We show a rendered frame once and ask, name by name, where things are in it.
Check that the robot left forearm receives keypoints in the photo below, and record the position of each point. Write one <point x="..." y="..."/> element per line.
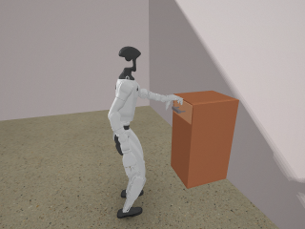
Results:
<point x="157" y="97"/>

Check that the robot right foot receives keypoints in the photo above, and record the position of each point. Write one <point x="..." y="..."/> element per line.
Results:
<point x="134" y="211"/>

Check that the drawer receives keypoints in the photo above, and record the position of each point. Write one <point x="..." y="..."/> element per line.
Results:
<point x="188" y="108"/>

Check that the right robot hand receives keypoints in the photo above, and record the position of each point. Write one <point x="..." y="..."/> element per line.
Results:
<point x="129" y="160"/>

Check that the handle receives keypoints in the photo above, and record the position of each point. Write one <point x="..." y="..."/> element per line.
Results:
<point x="177" y="110"/>

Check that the robot right shin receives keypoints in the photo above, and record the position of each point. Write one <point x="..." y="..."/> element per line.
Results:
<point x="134" y="190"/>

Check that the left robot hand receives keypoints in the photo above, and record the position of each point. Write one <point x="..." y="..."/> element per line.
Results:
<point x="173" y="97"/>

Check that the robot right upper arm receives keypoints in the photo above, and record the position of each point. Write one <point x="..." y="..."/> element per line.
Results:
<point x="124" y="91"/>

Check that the cabinet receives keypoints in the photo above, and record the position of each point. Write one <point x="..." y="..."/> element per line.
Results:
<point x="201" y="150"/>

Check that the robot right forearm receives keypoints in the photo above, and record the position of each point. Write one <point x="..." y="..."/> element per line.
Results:
<point x="119" y="130"/>

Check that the robot left upper arm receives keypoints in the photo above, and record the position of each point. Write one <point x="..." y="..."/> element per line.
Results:
<point x="143" y="93"/>

